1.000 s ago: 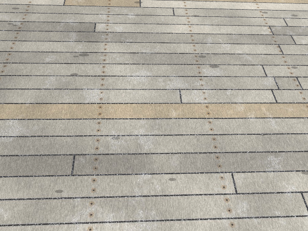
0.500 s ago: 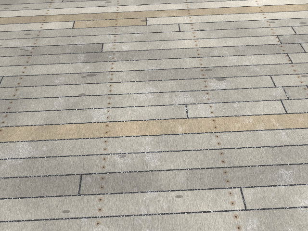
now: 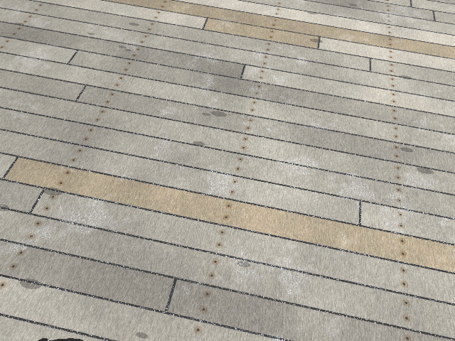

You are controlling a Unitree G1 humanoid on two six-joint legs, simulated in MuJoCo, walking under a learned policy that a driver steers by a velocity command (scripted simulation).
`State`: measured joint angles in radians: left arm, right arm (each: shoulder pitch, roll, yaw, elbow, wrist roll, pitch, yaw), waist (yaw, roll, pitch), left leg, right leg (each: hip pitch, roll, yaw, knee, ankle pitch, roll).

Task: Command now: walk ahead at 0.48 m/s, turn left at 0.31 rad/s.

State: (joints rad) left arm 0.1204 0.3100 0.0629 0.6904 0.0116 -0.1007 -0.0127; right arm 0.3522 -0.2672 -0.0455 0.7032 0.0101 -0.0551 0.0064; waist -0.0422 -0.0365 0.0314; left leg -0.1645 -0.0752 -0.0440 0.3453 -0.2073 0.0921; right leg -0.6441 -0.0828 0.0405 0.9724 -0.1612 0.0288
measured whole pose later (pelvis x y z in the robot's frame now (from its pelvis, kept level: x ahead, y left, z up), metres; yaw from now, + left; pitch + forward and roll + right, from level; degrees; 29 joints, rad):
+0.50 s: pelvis +0.31 -0.05 -0.01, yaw -9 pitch +1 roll -1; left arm 0.31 0.29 0.06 0.73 -0.01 -0.07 -0.02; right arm 0.19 -0.30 -0.02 0.66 -0.02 -0.10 0.00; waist 0.03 0.03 0.05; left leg -0.57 0.07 -0.09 1.07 -0.31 -0.03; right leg -0.24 0.14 0.05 0.36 -0.14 -0.11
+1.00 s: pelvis +0.60 -0.05 +0.00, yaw -26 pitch +1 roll +1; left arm 0.22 0.32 0.06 0.66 -0.02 -0.02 0.00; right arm 0.31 -0.27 -0.05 0.76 -0.01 -0.10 0.01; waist -0.05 -0.05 0.02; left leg -0.16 -0.03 0.07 0.34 -0.20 0.03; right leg -0.61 -0.05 0.07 1.06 -0.28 0.01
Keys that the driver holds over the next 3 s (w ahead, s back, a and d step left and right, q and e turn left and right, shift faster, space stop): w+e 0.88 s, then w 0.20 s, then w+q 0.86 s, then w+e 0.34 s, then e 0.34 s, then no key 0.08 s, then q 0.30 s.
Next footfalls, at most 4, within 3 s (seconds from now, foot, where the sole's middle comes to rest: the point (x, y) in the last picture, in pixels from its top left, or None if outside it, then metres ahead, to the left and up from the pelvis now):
0.28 right None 0.37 -0.12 -0.78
0.76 left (202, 275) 0.67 0.04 -0.78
1.24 right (307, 241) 0.79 -0.31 -0.78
1.76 left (253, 161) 1.14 -0.16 -0.78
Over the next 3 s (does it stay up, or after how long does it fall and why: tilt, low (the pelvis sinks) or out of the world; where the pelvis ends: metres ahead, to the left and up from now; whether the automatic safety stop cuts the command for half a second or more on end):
stays up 1.48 -0.29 -0.02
